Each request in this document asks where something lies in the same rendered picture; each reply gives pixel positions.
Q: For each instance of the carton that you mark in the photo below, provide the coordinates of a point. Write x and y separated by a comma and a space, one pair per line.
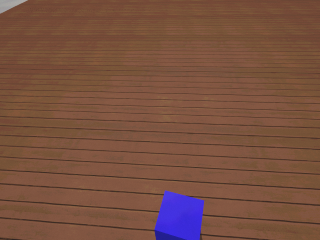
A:
179, 218

